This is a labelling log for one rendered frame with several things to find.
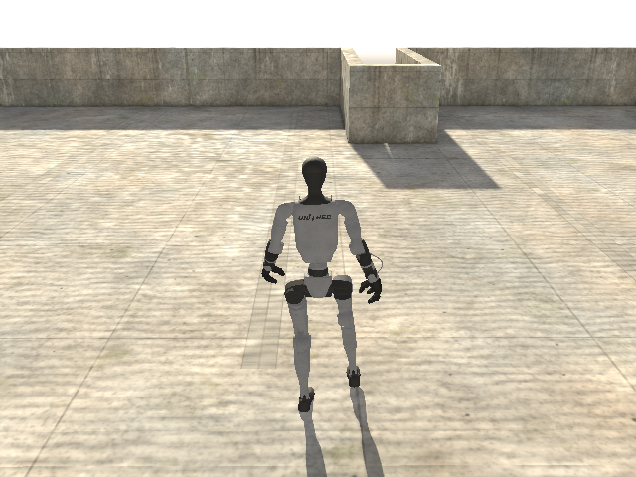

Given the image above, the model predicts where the robot left foot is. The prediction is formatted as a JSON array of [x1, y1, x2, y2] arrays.
[[298, 387, 315, 412]]

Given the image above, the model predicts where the right robot hand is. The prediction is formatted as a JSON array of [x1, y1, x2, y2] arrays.
[[359, 279, 382, 304]]

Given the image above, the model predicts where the robot left upper arm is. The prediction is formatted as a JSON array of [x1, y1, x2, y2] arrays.
[[268, 201, 295, 254]]

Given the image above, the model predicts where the left robot hand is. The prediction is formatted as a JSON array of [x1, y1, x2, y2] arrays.
[[262, 266, 285, 284]]

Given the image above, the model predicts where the robot left forearm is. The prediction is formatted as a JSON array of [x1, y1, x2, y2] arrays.
[[263, 239, 279, 271]]

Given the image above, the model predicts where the robot right thigh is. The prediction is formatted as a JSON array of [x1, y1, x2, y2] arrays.
[[332, 275, 353, 328]]

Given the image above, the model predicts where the robot right upper arm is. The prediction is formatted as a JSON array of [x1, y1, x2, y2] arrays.
[[336, 200, 365, 255]]

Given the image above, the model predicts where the robot right forearm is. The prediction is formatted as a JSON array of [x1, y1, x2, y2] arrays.
[[356, 239, 379, 283]]

